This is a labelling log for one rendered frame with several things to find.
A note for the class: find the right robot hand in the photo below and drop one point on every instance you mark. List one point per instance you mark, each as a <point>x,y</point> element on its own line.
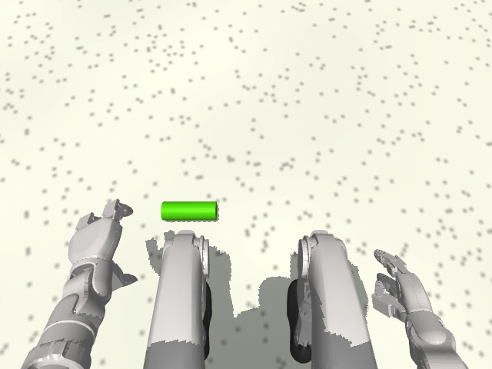
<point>407,293</point>

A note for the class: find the left robot arm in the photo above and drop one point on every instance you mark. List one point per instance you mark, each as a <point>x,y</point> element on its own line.
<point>70,333</point>

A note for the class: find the right robot foot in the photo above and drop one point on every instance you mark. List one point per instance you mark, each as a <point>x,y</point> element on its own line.
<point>299,353</point>

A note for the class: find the left robot hand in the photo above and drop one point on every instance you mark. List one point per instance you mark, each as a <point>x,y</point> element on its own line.
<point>99,237</point>

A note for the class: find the right robot arm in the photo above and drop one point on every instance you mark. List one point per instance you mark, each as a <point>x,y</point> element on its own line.
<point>432,346</point>

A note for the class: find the can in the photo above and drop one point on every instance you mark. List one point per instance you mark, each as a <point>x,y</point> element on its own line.
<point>189,210</point>

